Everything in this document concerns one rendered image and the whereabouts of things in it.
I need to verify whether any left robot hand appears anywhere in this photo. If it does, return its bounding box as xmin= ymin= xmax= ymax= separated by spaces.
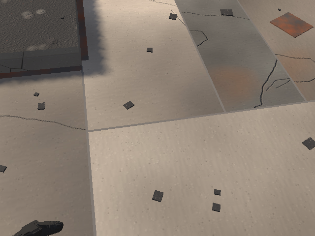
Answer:
xmin=12 ymin=220 xmax=64 ymax=236

